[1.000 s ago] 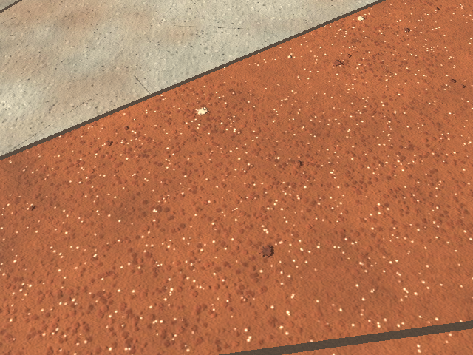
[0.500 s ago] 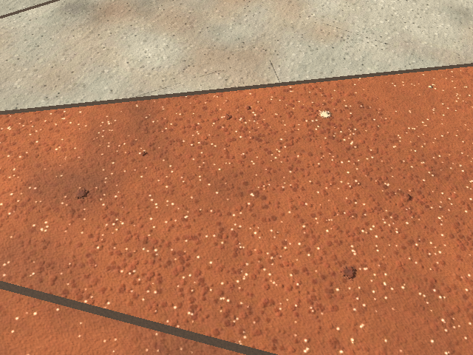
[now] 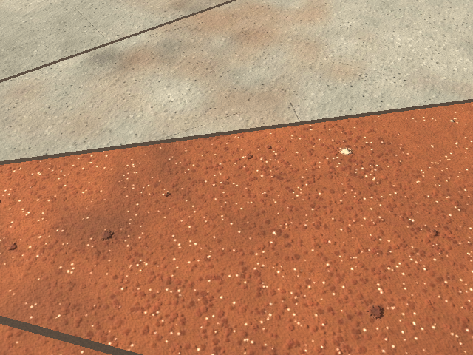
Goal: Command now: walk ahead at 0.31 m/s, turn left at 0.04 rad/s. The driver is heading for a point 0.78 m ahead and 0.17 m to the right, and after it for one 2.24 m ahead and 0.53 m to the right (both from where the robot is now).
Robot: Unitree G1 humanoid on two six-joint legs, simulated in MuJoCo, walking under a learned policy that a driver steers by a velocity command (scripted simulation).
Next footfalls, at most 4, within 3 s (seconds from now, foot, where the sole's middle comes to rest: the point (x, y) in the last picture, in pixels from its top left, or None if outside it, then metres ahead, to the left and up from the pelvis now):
0.54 right None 0.42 -0.12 -0.77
1.08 left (215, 299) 0.71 0.12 -0.77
1.62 right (305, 235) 0.95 -0.17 -0.77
2.16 left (285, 158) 1.32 -0.13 -0.77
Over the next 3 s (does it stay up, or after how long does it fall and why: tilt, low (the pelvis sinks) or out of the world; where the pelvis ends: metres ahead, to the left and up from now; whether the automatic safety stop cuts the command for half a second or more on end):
stays up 1.49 -0.40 0.01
